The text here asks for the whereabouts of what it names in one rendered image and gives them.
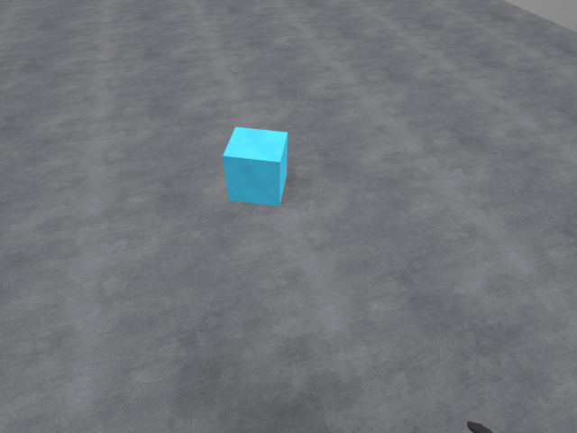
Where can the carton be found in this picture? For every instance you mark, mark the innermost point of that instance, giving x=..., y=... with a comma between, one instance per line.
x=255, y=165

